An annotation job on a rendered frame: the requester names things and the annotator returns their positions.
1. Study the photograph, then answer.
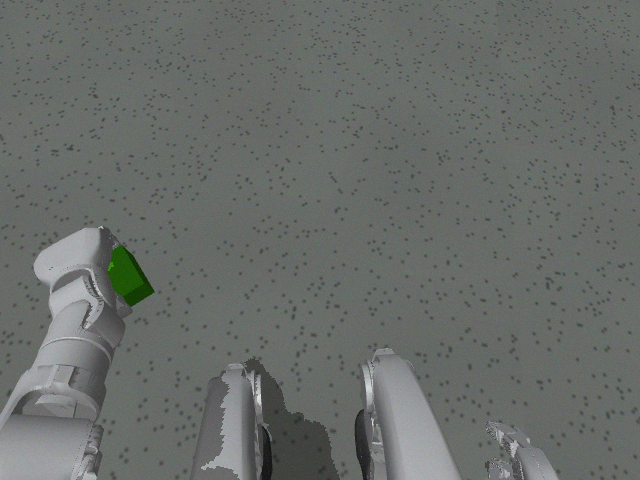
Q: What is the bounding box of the right robot hand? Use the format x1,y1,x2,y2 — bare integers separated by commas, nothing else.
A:
484,420,560,480

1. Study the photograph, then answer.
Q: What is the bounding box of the small box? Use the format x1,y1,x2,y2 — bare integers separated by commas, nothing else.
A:
107,245,155,307

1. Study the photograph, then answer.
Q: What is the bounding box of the left robot hand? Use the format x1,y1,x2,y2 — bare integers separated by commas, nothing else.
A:
33,226,133,319

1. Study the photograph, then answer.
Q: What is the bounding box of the left robot arm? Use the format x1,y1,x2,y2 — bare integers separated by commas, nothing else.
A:
0,264,126,480

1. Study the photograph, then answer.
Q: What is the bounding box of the right robot foot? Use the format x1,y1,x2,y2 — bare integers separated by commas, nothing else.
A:
355,409,371,480

